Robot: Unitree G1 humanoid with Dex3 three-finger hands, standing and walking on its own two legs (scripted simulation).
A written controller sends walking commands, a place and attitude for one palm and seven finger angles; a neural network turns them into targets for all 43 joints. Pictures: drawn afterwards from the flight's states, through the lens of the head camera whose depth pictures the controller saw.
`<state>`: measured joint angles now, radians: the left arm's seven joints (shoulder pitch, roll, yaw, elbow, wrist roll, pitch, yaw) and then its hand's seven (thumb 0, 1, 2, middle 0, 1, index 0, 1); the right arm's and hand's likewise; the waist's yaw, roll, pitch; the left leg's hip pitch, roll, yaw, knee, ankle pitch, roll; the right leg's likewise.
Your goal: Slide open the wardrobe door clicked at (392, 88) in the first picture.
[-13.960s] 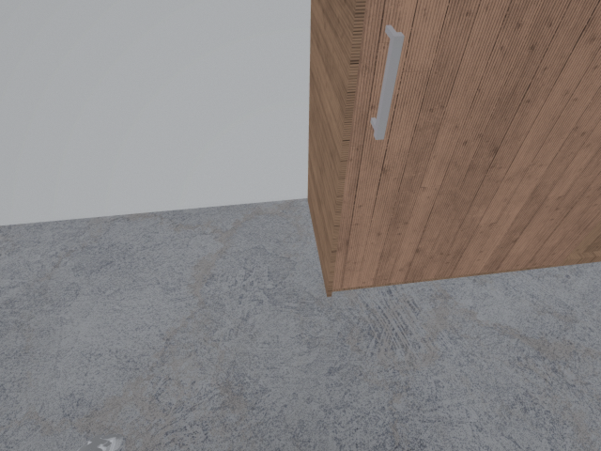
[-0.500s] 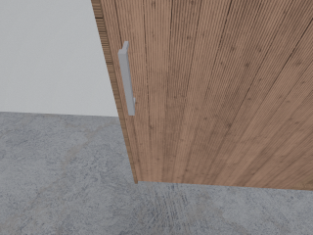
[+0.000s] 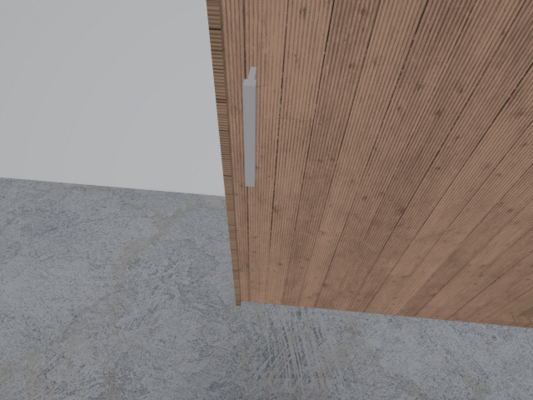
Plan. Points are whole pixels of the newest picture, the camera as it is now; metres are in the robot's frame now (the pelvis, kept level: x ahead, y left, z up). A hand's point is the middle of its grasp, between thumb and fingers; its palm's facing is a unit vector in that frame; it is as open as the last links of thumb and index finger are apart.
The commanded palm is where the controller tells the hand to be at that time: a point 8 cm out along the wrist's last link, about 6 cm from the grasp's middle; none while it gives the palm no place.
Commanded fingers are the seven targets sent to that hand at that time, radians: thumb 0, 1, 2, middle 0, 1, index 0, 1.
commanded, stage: come to a stop and stand still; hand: left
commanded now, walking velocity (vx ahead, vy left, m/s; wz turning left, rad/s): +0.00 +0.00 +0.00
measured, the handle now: (251, 132) +0.53 +0.07 +0.11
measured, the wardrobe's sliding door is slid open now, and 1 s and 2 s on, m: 0.00 0.00 0.00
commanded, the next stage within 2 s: look again from close up in 1.32 s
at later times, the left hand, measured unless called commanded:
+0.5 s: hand out of the picture +0.03 +0.18 -0.17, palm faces +0.00 -0.97 -0.23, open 7.4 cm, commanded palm none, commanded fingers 0.00 0.90 0.90 -0.20 -0.30 -0.20 -0.30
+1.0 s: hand out of the picture +0.11 +0.18 -0.16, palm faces -0.04 -0.96 -0.27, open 7.4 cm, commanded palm none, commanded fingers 0.00 0.90 0.90 -0.20 -0.30 -0.20 -0.30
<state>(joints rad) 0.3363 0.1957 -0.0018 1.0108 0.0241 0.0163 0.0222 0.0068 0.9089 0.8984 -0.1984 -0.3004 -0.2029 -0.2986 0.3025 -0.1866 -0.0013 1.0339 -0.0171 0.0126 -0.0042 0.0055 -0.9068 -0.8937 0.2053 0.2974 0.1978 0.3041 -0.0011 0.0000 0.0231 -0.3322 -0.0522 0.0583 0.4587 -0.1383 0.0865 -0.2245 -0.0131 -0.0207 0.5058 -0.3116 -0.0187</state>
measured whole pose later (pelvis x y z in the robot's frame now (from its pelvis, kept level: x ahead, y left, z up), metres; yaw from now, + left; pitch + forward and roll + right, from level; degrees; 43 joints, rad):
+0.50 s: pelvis +0.03 -0.01 +0.00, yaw +0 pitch +0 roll +0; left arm 0.28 0.21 -0.02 1.10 0.02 -0.02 0.02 0.01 0.91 0.90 -0.20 -0.30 -0.20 -0.30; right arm 0.18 -0.21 0.00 1.08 -0.01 -0.03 -0.01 0.00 -0.90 -0.89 0.21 0.30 0.20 0.30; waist 0.02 -0.01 0.02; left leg -0.26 -0.06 0.06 0.41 -0.16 0.07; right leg -0.15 -0.01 0.00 0.44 -0.30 0.00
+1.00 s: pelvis +0.06 -0.04 +0.01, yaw -1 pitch +0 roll +1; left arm 0.20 0.25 -0.01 1.07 0.02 -0.01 0.02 0.01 0.91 0.90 -0.20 -0.30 -0.20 -0.30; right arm 0.17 -0.25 0.02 1.12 -0.01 -0.02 -0.02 0.00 -0.90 -0.89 0.21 0.30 0.20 0.30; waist 0.00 -0.02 0.03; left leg -0.21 -0.03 0.05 0.41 -0.20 0.04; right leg -0.09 0.01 0.00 0.41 -0.32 -0.03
